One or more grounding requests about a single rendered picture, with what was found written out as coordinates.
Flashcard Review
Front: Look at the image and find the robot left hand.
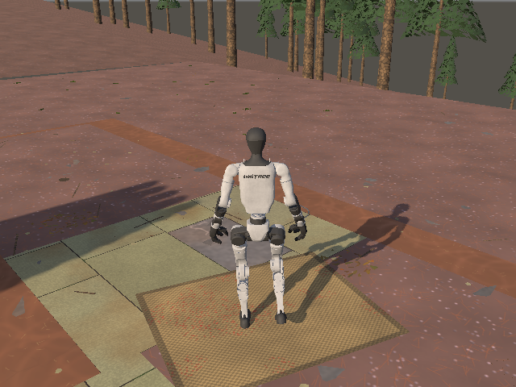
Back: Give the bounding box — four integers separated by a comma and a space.
210, 227, 228, 244

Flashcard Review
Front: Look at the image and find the robot right foot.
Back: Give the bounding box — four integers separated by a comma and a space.
275, 310, 287, 324

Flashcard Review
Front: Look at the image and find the left robot forearm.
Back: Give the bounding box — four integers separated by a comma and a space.
211, 196, 227, 229

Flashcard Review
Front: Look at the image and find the robot right hand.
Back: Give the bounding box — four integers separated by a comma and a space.
288, 224, 307, 241

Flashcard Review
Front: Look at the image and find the robot foot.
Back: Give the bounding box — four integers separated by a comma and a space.
239, 309, 251, 329
275, 310, 287, 324

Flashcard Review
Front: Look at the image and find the robot left foot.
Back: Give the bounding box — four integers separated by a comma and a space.
239, 309, 251, 329

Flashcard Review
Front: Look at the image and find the right robot forearm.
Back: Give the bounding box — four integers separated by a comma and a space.
289, 194, 306, 227

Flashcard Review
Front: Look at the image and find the robot left upper arm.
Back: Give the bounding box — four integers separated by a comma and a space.
218, 163, 240, 208

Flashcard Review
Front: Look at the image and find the robot right upper arm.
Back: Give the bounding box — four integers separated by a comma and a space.
273, 162, 297, 206

